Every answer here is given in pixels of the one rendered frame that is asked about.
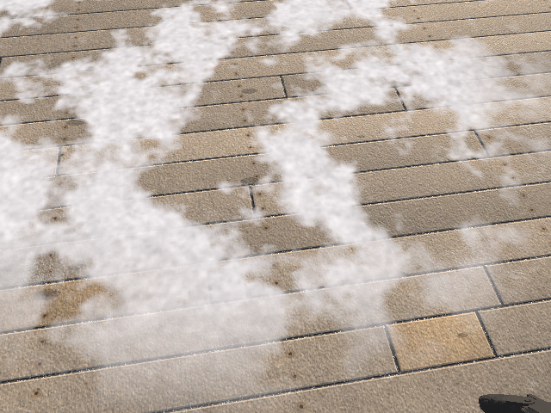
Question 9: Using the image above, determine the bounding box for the robot right hand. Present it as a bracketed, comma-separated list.
[479, 394, 551, 413]

